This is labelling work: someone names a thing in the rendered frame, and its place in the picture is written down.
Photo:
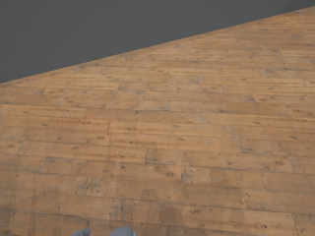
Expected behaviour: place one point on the robot left thigh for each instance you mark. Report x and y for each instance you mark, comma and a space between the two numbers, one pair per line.
123, 231

